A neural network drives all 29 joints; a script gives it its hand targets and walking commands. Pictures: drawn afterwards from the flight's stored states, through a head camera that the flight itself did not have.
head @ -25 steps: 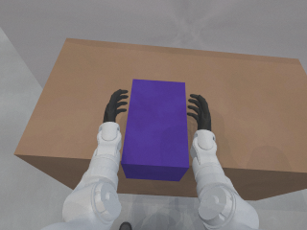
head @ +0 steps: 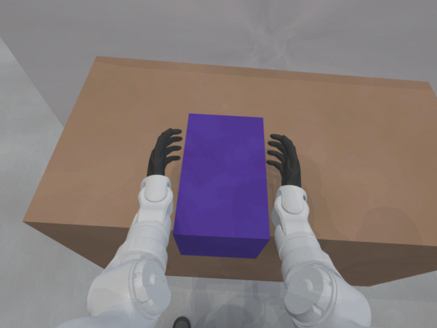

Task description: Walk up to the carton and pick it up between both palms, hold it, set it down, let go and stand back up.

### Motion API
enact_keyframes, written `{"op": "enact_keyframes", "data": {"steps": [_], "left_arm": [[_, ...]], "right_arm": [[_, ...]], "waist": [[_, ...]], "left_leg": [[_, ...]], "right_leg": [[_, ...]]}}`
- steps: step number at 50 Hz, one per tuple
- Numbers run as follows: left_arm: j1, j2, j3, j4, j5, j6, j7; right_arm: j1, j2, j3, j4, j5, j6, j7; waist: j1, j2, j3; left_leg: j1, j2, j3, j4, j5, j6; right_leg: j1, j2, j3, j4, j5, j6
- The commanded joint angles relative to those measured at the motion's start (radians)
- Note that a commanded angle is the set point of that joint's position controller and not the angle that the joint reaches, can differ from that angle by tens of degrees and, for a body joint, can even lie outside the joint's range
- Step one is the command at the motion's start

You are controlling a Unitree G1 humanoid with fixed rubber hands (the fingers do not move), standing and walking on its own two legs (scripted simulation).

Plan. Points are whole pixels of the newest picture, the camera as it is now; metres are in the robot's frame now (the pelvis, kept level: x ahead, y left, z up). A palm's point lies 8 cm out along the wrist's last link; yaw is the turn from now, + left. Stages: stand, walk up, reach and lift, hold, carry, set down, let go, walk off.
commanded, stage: reach and lift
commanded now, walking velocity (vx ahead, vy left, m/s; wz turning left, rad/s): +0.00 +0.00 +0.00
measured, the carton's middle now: (222, 185) +0.40 +0.02 -0.05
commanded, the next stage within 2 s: none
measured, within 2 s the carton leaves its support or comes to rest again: leaves its support in 0.14 s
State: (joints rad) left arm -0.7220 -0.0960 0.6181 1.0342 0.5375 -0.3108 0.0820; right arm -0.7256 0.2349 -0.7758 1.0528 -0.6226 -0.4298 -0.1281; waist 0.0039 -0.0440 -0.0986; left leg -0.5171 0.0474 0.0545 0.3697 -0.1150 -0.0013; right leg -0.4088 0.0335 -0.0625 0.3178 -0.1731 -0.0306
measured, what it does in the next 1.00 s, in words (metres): stands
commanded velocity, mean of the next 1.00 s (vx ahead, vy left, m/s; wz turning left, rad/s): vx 0.00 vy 0.00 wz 0.00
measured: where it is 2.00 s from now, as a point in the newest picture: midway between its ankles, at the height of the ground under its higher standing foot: outside the picture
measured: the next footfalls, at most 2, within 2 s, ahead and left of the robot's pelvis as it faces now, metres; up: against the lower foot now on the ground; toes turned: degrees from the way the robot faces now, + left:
none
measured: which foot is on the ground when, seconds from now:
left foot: down 0.00-1.00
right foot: down 0.00-1.00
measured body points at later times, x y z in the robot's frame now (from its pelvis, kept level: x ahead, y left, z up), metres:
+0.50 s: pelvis -0.01 +0.00 +0.00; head +0.05 +0.03 +0.45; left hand +0.40 +0.15 +0.02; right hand +0.39 -0.10 +0.04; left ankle +0.02 +0.12 -0.74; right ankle -0.03 -0.10 -0.74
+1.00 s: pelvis -0.02 +0.00 +0.00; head -0.03 +0.04 +0.45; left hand +0.37 +0.15 +0.08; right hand +0.37 -0.10 +0.09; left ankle +0.02 +0.12 -0.74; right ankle -0.03 -0.10 -0.74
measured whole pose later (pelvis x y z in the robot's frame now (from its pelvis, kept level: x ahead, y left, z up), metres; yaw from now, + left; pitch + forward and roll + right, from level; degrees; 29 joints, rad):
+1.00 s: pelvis -0.02 +0.00 +0.00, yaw +0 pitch +5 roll -1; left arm -0.65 -0.05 0.34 0.92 0.29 -0.10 0.14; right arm -0.69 0.14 -0.38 1.06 -0.24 -0.28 -0.18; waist 0.00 -0.06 -0.11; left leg -0.32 0.06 0.07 0.34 -0.10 0.00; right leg -0.21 0.04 -0.06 0.27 -0.14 -0.03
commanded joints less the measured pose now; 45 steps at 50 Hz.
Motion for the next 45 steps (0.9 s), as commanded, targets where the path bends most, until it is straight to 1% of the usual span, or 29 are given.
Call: {"op": "enact_keyframes", "data": {"steps": [1,2,3,5,6,10,11,12,13,16,20,21,22,23,25,28,29,30,32,33,34,36,37,39,40,41,42,43,45], "left_arm": [[-0.527,-0.476,-0.249,0.021,0.014,-0.066,-0.089],[-0.51,-0.48,-0.263,0.03,0.016,-0.066,-0.089],[-0.507,-0.483,-0.271,0.024,0.013,-0.066,-0.087],[-0.524,-0.48,-0.27,0.033,0.006,-0.065,-0.086],[-0.531,-0.493,-0.289,0.034,0.001,-0.063,-0.087],[-0.545,-0.509,-0.314,0.031,-0.017,-0.059,-0.087],[-0.543,-0.499,-0.319,0.021,-0.022,-0.06,-0.089],[-0.547,-0.514,-0.326,0.029,-0.019,-0.055,-0.089],[-0.545,-0.521,-0.34,0.008,-0.028,-0.054,-0.087],[-0.57,-0.511,-0.367,-0.007,-0.053,-0.055,-0.082],[-0.581,-0.511,-0.381,-0.001,-0.074,-0.052,-0.083],[-0.593,-0.525,-0.392,0.008,-0.082,-0.051,-0.085],[-0.593,-0.524,-0.4,-0.012,-0.088,-0.047,-0.087],[-0.605,-0.53,-0.411,-0.01,-0.101,-0.044,-0.089],[-0.591,-0.534,-0.413,0.0,-0.092,-0.034,-0.09],[-0.542,-0.542,-0.433,-0.015,-0.105,-0.013,-0.087],[-0.549,-0.536,-0.444,-0.012,-0.11,-0.005,-0.09],[-0.562,-0.553,-0.445,-0.022,-0.117,0.004,-0.093],[-0.525,-0.565,-0.436,0.001,-0.119,0.033,-0.102],[-0.543,-0.561,-0.451,-0.017,-0.128,0.041,-0.106],[-0.551,-0.561,-0.451,-0.036,-0.135,0.048,-0.108],[-0.545,-0.58,-0.479,-0.039,-0.152,0.07,-0.109],[-0.554,-0.581,-0.489,-0.059,-0.162,0.073,-0.109],[-0.583,-0.593,-0.526,-0.122,-0.182,0.081,-0.1],[-0.587,-0.597,-0.53,-0.11,-0.179,0.092,-0.101],[-0.604,-0.601,-0.549,-0.141,-0.193,0.094,-0.1],[-0.606,-0.616,-0.573,-0.155,-0.205,0.103,-0.097],[-0.609,-0.613,-0.57,-0.173,-0.199,0.111,-0.097],[-0.595,-0.63,-0.604,-0.201,-0.217,0.138,-0.095]], "right_arm": [[-0.473,0.5,0.312,0.095,-0.074,-0.101,0.132],[-0.473,0.498,0.316,0.098,-0.072,-0.102,0.129],[-0.462,0.491,0.323,0.109,-0.068,-0.103,0.128],[-0.474,0.492,0.332,0.115,-0.057,-0.101,0.127],[-0.477,0.486,0.334,0.115,-0.062,-0.097,0.125],[-0.481,0.491,0.344,0.122,-0.049,-0.096,0.12],[-0.478,0.495,0.351,0.124,-0.038,-0.093,0.118],[-0.483,0.486,0.353,0.125,-0.036,-0.091,0.117],[-0.496,0.495,0.375,0.096,-0.023,-0.091,0.116],[-0.488,0.501,0.421,0.103,0.011,-0.079,0.115],[-0.505,0.514,0.469,0.106,0.038,-0.061,0.114],[-0.521,0.515,0.465,0.094,0.045,-0.064,0.112],[-0.519,0.522,0.483,0.098,0.051,-0.055,0.111],[-0.5,0.524,0.476,0.115,0.059,-0.045,0.111],[-0.505,0.516,0.491,0.099,0.071,-0.037,0.113],[-0.51,0.488,0.533,0.07,0.122,-0.028,0.108],[-0.485,0.497,0.542,0.114,0.129,-0.015,0.105],[-0.492,0.487,0.54,0.107,0.129,-0.009,0.104],[-0.49,0.478,0.543,0.108,0.137,0.013,0.106],[-0.49,0.469,0.537,0.114,0.144,0.02,0.105],[-0.508,0.476,0.541,0.077,0.15,0.026,0.103],[-0.532,0.471,0.563,0.053,0.178,0.038,0.103],[-0.533,0.479,0.578,0.039,0.184,0.041,0.103],[-0.543,0.486,0.604,0.01,0.214,0.047,0.105],[-0.551,0.478,0.598,0.021,0.22,0.056,0.105],[-0.576,0.481,0.624,-0.009,0.235,0.058,0.104],[-0.596,0.49,0.647,-0.041,0.26,0.061,0.102],[-0.575,0.499,0.663,-0.032,0.271,0.072,0.101],[-0.596,0.5,0.712,-0.086,0.316,0.086,0.102]], "waist": [[0.006,0.059,-0.601],[-0.001,0.046,-0.607],[0.0,0.068,-0.605],[0.007,0.064,-0.595],[-0.004,0.074,-0.594],[-0.01,0.088,-0.61],[-0.002,0.076,-0.609],[-0.01,0.084,-0.608],[-0.005,0.095,-0.618],[0.002,0.106,-0.608],[0.018,0.087,-0.603],[0.017,0.088,-0.611],[0.018,0.086,-0.604],[0.007,0.088,-0.604],[0.015,0.103,-0.604],[0.015,0.099,-0.565],[0.014,0.097,-0.535],[-0.003,0.095,-0.515],[-0.002,0.068,-0.45],[-0.01,0.071,-0.422],[-0.007,0.054,-0.433],[-0.004,0.057,-0.427],[-0.012,0.041,-0.441],[-0.009,0.07,-0.483],[-0.019,0.07,-0.47],[-0.012,0.073,-0.491],[-0.019,0.075,-0.519],[0.0,0.085,-0.518],[0.004,0.109,-0.527]], "left_leg": [[0.27,0.002,0.045,0.034,0.371,-0.013],[0.275,0.001,0.041,0.029,0.357,-0.016],[0.292,0.005,0.042,0.031,0.366,-0.016],[0.277,0.002,0.045,0.027,0.357,-0.02],[0.294,0.0,0.048,0.03,0.351,-0.022],[0.314,-0.002,0.043,0.03,0.352,-0.034],[0.317,-0.006,0.044,0.027,0.349,-0.026],[0.321,-0.003,0.041,0.027,0.342,-0.034],[0.326,-0.001,0.042,0.031,0.344,-0.032],[0.305,-0.01,0.042,0.028,0.338,-0.032],[0.282,-0.014,0.044,0.015,0.284,-0.017],[0.276,-0.014,0.043,0.013,0.267,-0.023],[0.291,-0.015,0.042,0.015,0.274,-0.024],[0.312,-0.013,0.043,0.006,0.269,-0.025],[0.347,-0.011,0.044,0.013,0.276,-0.029],[0.4,-0.008,0.035,0.036,0.38,-0.035],[0.399,-0.012,0.037,0.035,0.371,-0.034],[0.41,-0.009,0.031,0.023,0.33,-0.036],[0.431,-0.007,0.03,0.001,0.287,-0.034],[0.428,-0.01,0.03,0.0,0.258,-0.031],[0.431,-0.013,0.032,-0.008,0.242,-0.028],[0.454,-0.009,0.026,-0.009,0.255,-0.028],[0.476,-0.008,0.031,-0.01,0.262,-0.025],[0.495,-0.013,0.029,-0.001,0.29,-0.035],[0.5,-0.012,0.027,-0.006,0.258,-0.041],[0.497,-0.016,0.029,0.0,0.277,-0.036],[0.512,-0.014,0.026,0.002,0.28,-0.041],[0.506,-0.015,0.027,-0.002,0.259,-0.035],[0.516,-0.016,0.027,0.005,0.288,-0.042]], "right_leg": [[0.316,-0.032,-0.019,0.059,0.533,0.041],[0.32,-0.028,-0.025,0.06,0.531,0.042],[0.305,-0.028,-0.022,0.059,0.518,0.04],[0.304,-0.023,-0.029,0.049,0.504,0.037],[0.305,-0.022,-0.022,0.045,0.489,0.037],[0.276,-0.019,-0.021,0.033,0.461,0.026],[0.283,-0.019,-0.019,0.032,0.473,0.032],[0.276,-0.021,-0.021,0.026,0.461,0.028],[0.287,-0.019,-0.018,0.032,0.466,0.026],[0.323,-0.024,-0.011,0.042,0.511,0.03],[0.348,-0.026,-0.005,0.049,0.494,0.039],[0.337,-0.028,0.001,0.046,0.476,0.036],[0.339,-0.026,0.001,0.043,0.468,0.035],[0.329,-0.022,-0.007,0.037,0.454,0.036],[0.308,-0.021,-0.006,0.027,0.43,0.029],[0.305,-0.008,-0.004,0.021,0.473,0.028],[0.306,-0.012,-0.006,0.013,0.459,0.029],[0.294,-0.01,-0.001,0.004,0.419,0.027],[0.281,-0.002,-0.008,-0.021,0.355,0.023],[0.266,-0.007,-0.004,-0.026,0.326,0.023],[0.274,0.001,-0.015,-0.031,0.305,0.024],[0.268,0.001,-0.006,-0.041,0.289,0.02],[0.281,0.004,-0.009,-0.043,0.302,0.021],[0.282,0.004,-0.007,-0.038,0.316,0.018],[0.268,-0.001,-0.003,-0.047,0.275,0.013],[0.279,0.001,-0.003,-0.048,0.297,0.019],[0.282,0.001,-0.004,-0.039,0.309,0.02],[0.291,-0.005,0.0,-0.043,0.294,0.021],[0.297,-0.003,-0.001,-0.039,0.327,0.021]]}}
